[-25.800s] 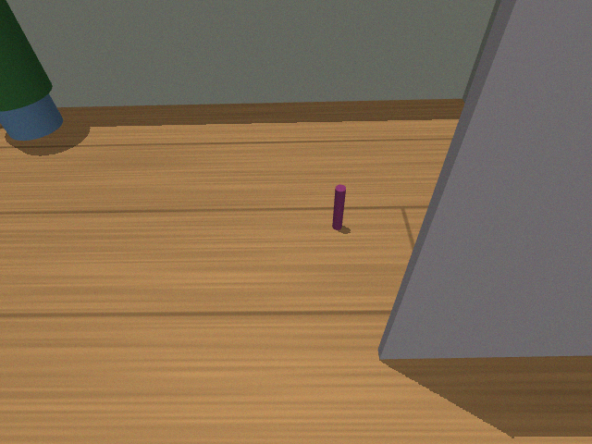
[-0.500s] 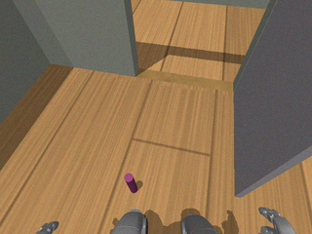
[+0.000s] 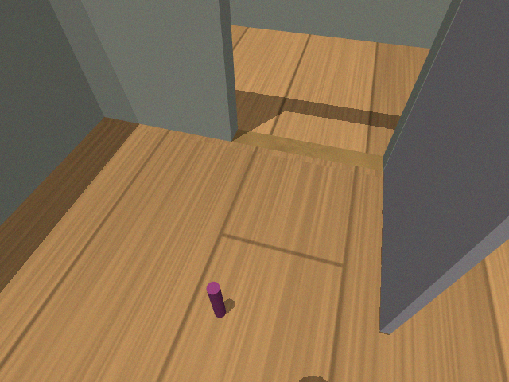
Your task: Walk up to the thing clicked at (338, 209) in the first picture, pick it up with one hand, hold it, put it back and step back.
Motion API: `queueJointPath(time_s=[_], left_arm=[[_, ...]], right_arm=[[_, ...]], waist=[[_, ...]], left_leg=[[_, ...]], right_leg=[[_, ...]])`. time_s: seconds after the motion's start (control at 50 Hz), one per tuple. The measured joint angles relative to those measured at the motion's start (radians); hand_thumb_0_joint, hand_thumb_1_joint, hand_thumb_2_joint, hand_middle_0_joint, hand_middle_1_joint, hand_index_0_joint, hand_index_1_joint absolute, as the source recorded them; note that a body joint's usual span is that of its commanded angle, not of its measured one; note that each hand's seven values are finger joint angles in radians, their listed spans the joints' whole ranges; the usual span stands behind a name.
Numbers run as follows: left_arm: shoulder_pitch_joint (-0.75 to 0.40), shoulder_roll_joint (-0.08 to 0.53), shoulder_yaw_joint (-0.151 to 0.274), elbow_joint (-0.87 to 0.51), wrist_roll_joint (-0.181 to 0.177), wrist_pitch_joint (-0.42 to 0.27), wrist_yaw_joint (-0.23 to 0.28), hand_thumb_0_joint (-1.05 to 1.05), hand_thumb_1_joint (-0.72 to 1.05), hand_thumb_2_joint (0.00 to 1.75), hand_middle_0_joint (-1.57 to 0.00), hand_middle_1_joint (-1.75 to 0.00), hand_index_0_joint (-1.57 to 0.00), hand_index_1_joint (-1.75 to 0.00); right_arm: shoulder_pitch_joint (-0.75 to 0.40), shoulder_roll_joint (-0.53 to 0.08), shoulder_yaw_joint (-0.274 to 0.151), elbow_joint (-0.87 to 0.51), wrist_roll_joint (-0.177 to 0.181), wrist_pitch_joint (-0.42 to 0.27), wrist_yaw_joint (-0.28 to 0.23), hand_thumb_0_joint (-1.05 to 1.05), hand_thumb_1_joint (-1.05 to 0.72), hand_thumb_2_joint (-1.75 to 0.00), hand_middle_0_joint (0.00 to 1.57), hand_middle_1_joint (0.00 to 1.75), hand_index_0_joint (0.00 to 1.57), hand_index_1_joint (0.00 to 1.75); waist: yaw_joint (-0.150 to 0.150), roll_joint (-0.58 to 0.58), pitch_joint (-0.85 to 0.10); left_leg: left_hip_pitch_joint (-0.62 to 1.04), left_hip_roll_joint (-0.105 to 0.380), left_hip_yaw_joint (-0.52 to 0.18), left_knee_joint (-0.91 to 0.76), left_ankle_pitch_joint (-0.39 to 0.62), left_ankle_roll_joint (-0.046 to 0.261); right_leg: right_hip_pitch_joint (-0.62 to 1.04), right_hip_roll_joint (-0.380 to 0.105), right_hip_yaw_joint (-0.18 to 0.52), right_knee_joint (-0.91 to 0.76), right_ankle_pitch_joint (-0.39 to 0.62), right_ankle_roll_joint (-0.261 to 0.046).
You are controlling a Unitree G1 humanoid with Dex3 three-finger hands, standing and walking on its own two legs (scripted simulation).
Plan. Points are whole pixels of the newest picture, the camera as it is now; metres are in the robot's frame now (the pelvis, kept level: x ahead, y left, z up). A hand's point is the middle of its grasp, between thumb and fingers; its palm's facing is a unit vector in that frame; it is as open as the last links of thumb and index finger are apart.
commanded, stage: walk up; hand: left
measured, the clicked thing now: (217, 301) +0.46 +0.18 -0.63
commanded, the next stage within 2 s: stand in 0.44 s
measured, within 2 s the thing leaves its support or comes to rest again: neither
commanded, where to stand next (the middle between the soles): +0.15 +0.01 m, yaw -3 degrees
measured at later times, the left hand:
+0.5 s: hand out of the picture +0.09 +0.26 -0.13, palm faces +0.03 -0.95 -0.32, open 7.4 cm
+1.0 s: hand out of the picture +0.08 +0.26 -0.13, palm faces -0.02 -0.94 -0.33, open 7.4 cm
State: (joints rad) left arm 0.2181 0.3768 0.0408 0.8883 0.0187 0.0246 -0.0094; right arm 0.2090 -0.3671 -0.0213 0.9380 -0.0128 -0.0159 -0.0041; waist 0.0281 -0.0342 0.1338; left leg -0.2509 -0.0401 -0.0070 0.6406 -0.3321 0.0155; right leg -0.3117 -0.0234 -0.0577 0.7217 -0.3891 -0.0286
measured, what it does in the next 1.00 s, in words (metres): stands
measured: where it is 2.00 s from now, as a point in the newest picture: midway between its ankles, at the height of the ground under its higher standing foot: outside the picture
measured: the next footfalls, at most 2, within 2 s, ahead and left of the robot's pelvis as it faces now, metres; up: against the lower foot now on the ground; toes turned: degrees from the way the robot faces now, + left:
left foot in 1.76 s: -0.02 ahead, +0.17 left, +0.00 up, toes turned +0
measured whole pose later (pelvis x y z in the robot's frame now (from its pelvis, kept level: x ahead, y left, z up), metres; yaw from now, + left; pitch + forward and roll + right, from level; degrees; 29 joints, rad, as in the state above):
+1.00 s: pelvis +0.02 +0.01 +0.03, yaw +0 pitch -2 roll +0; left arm 0.09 0.34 0.00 1.18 0.01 -0.02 -0.01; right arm 0.08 -0.34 0.02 1.16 0.00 -0.02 0.01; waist 0.01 0.00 0.05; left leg -0.09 -0.03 -0.01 0.31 -0.18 0.02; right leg -0.13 0.00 -0.06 0.32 -0.16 -0.02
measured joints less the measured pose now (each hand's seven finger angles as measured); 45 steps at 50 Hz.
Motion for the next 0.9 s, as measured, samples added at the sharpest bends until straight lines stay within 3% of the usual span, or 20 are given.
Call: queueJointPath(time_s=[0.06, 0.32, 0.9], left_arm=[[-0.008, -0.007, -0.005, 0.035, 0.0, -0.013, -0.007, 0.01, 0.91, 0.9, -0.21, -0.3, -0.2, -0.3], [-0.074, -0.031, -0.013, 0.158, -0.003, -0.037, -0.019, 0.01, 0.91, 0.9, -0.21, -0.3, -0.2, -0.3], [-0.133, -0.034, -0.044, 0.289, -0.007, -0.044, -0.001, 0.01, 0.91, 0.9, -0.21, -0.3, -0.2, -0.3]], right_arm=[[-0.016, 0.019, 0.022, 0.016, 0.006, -0.005, 0.009, 0.01, -0.9, -0.89, 0.21, 0.3, 0.2, 0.3], [-0.045, 0.017, 0.038, 0.103, 0.006, -0.024, 0.018, 0.01, -0.9, -0.89, 0.21, 0.3, 0.2, 0.3], [-0.13, 0.03, 0.039, 0.209, 0.009, -0.006, 0.016, 0.01, -0.9, -0.89, 0.21, 0.3, 0.2, 0.3]], waist=[[-0.005, 0.016, -0.027], [-0.009, 0.035, -0.104], [-0.015, 0.036, -0.08]], left_leg=[[0.01, 0.028, -0.011, -0.003, 0.003, -0.012], [0.07, 0.029, -0.028, -0.168, 0.091, -0.009], [0.151, 0.012, -0.007, -0.324, 0.153, 0.003]], right_leg=[[0.042, 0.028, -0.015, -0.084, 0.097, -0.014], [0.125, 0.035, -0.027, -0.283, 0.185, -0.008], [0.183, 0.02, -0.003, -0.399, 0.233, 0.012]])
